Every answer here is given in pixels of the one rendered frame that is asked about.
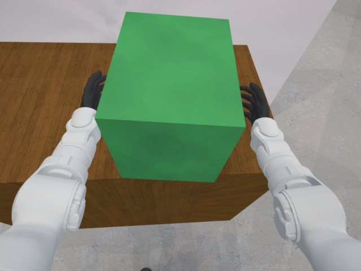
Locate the pedestal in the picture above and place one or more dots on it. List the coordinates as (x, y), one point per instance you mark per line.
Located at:
(41, 85)

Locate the right robot upper arm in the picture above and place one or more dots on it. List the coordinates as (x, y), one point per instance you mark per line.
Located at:
(312, 218)

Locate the right robot forearm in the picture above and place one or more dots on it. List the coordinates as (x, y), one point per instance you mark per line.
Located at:
(278, 163)

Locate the left robot hand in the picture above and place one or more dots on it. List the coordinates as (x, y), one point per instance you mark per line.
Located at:
(91, 95)

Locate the left robot forearm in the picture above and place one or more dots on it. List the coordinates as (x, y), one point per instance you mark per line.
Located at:
(74, 153)

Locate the left robot upper arm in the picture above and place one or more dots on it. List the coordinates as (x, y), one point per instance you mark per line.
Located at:
(48, 208)

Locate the right robot hand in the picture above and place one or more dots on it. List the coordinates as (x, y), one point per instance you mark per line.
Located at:
(258, 107)

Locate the carton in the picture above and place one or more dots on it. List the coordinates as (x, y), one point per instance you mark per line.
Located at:
(171, 105)

